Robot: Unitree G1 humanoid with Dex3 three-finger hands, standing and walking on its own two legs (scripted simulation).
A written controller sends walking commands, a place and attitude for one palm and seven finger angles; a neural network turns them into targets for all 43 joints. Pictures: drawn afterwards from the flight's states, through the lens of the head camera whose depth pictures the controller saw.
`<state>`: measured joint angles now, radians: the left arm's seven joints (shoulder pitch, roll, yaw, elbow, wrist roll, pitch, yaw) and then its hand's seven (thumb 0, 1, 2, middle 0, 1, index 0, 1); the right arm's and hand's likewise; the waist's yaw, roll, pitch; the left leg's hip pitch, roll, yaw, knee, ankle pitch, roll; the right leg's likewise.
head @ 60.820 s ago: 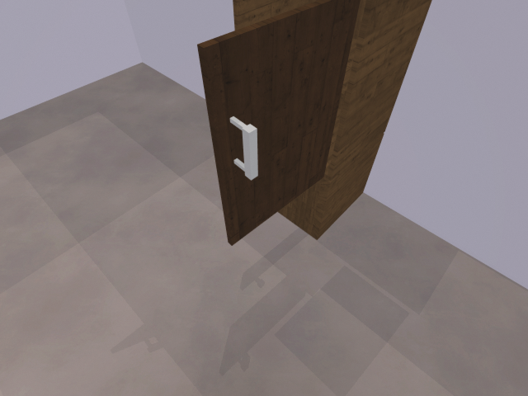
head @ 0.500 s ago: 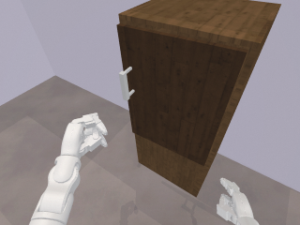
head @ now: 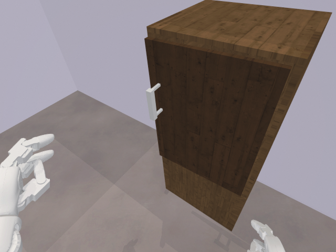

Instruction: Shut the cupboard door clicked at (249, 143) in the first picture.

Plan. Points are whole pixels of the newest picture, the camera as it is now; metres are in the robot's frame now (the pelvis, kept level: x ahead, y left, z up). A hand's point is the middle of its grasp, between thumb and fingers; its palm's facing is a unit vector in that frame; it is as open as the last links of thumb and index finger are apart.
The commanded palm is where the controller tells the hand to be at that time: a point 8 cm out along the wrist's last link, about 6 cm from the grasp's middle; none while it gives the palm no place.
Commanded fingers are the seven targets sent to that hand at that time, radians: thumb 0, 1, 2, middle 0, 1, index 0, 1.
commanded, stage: draw the hand back to the body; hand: left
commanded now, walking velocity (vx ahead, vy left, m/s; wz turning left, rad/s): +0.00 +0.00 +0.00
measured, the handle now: (155, 102) +0.62 +0.13 +0.03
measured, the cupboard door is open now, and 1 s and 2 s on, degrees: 3 3 3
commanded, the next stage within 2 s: step back with the hand held close in 0.40 s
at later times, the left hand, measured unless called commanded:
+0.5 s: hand (36, 185) +0.18 +0.26 +0.17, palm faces +0.45 -0.80 -0.41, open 7.4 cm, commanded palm +0.13 +0.30 +0.17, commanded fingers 0.00 0.90 0.90 -0.20 -0.30 -0.20 -0.30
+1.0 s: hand (20, 196) +0.15 +0.27 +0.17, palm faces +0.40 -0.75 -0.52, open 7.4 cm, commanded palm +0.09 +0.31 +0.17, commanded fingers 0.00 0.90 0.90 -0.20 -0.30 -0.20 -0.30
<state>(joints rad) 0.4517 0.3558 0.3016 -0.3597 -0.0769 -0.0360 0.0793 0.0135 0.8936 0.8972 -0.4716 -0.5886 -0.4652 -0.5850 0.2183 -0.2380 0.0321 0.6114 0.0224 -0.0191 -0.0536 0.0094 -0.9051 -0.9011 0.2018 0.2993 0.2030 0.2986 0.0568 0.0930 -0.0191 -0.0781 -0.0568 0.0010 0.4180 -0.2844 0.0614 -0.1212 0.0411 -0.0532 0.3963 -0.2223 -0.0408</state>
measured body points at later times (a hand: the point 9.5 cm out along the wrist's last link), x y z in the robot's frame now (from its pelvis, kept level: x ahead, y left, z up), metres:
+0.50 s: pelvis -0.01 +0.00 +0.00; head -0.04 -0.03 +0.45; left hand +0.15 +0.30 +0.19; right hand +0.18 -0.22 -0.09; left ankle -0.03 +0.08 -0.74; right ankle +0.00 -0.09 -0.74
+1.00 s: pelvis -0.05 +0.01 -0.01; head -0.05 -0.01 +0.43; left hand +0.13 +0.31 +0.20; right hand +0.12 -0.24 -0.10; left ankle -0.03 +0.08 -0.74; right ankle +0.00 -0.09 -0.74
